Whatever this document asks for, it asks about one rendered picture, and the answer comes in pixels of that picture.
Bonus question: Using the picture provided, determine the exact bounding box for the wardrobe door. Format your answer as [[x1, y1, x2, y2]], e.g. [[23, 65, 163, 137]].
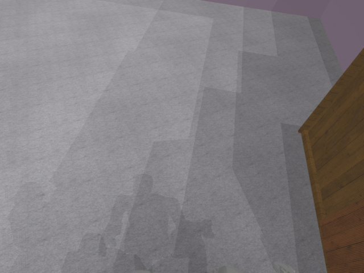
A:
[[320, 198, 364, 273], [308, 63, 364, 217]]

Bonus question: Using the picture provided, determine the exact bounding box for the right robot hand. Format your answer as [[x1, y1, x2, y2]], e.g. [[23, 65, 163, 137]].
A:
[[272, 262, 295, 273]]

